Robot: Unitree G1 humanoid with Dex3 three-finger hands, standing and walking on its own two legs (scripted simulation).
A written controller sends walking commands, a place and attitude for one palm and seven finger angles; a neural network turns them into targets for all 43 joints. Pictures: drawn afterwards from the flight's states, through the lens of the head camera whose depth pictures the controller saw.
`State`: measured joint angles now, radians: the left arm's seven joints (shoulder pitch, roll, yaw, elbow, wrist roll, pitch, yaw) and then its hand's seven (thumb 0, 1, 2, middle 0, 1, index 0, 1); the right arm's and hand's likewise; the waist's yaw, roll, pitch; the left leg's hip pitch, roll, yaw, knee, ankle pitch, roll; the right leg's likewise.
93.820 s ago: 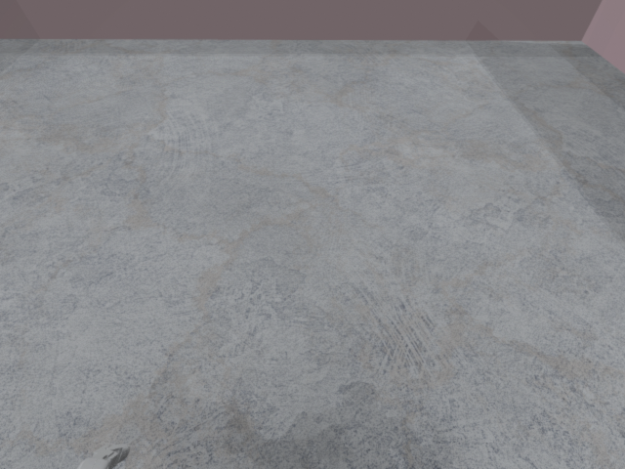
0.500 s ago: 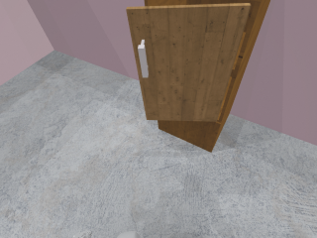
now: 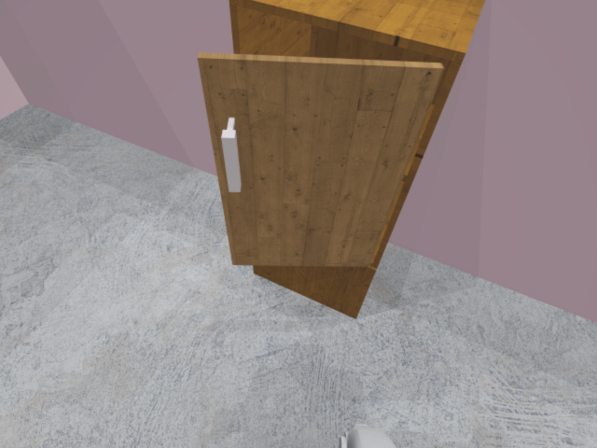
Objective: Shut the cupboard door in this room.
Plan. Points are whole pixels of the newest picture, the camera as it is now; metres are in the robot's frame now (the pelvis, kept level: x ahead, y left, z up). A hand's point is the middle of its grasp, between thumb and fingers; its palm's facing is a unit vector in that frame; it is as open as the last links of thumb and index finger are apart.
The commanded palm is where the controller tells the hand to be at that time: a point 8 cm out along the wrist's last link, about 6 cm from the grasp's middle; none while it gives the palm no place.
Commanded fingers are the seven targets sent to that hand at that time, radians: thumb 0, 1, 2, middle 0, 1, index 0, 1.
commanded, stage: take the last steps up to it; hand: left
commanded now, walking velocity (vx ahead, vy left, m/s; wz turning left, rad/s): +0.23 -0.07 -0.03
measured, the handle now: (233, 155) +0.59 +0.15 +0.03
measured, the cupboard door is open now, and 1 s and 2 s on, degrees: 26 26 26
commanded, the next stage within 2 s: come to a stop and stand still in 0.20 s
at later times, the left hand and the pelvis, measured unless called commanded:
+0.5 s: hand (236, 437) +0.17 +0.10 -0.18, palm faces +0.07 -0.98 -0.20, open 7.2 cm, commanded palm none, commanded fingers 0.00 0.90 0.90 -0.20 -0.30 -0.20 -0.30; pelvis +0.15 -0.07 -0.01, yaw +0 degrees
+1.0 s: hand (218, 439) +0.16 +0.12 -0.17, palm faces +0.00 -0.96 -0.28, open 7.3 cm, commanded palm none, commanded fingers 0.00 0.90 0.90 -0.20 -0.30 -0.20 -0.30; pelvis +0.12 -0.07 -0.01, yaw -2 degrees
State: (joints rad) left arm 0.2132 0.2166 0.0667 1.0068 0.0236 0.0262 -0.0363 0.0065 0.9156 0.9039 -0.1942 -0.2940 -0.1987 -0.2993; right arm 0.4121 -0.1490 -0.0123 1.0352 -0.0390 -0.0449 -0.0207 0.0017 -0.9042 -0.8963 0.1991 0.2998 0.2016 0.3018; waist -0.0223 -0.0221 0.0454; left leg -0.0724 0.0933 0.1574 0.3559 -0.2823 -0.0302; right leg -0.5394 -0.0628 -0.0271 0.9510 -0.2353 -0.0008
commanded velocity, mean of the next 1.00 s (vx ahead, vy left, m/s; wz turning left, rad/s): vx -0.05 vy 0.02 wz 0.01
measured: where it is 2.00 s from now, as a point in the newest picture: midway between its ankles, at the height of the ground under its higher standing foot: outside the picture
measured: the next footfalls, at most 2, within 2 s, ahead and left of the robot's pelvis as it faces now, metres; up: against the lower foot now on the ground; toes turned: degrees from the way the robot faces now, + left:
right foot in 0.14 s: +0.18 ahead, -0.15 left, +0.00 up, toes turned -6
left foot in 0.52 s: +0.23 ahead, +0.04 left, +0.00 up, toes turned +4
